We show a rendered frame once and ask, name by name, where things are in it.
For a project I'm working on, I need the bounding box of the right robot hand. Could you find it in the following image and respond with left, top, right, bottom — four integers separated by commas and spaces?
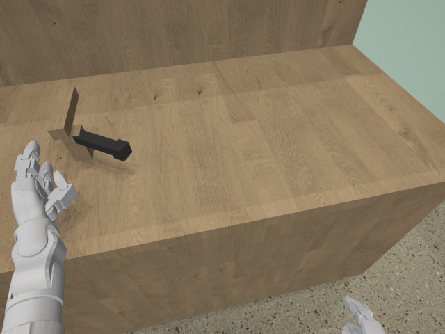
341, 296, 386, 334

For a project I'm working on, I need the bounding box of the robot left forearm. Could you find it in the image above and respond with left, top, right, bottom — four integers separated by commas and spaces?
1, 218, 67, 334

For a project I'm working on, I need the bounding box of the tap lever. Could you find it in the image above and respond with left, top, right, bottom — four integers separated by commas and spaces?
73, 129, 132, 161

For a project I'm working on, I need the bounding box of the left robot hand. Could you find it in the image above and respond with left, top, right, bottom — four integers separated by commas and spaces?
11, 141, 77, 226

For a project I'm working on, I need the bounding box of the counter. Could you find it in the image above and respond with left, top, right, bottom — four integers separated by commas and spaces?
0, 0, 445, 334

